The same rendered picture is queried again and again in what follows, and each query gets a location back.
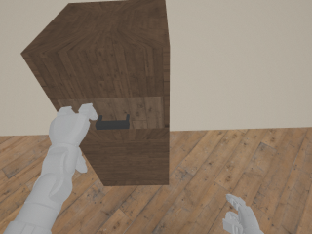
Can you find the robot left hand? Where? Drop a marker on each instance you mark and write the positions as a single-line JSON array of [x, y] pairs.
[[70, 127]]

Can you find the drawer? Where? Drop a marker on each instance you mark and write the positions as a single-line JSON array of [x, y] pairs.
[[145, 112]]

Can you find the cabinet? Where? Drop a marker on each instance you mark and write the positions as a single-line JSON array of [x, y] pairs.
[[111, 49]]

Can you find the robot right hand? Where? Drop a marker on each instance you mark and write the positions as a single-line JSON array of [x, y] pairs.
[[236, 223]]

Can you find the robot left forearm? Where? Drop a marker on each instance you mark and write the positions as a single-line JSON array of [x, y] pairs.
[[54, 185]]

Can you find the handle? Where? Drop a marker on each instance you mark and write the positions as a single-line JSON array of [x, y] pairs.
[[113, 124]]

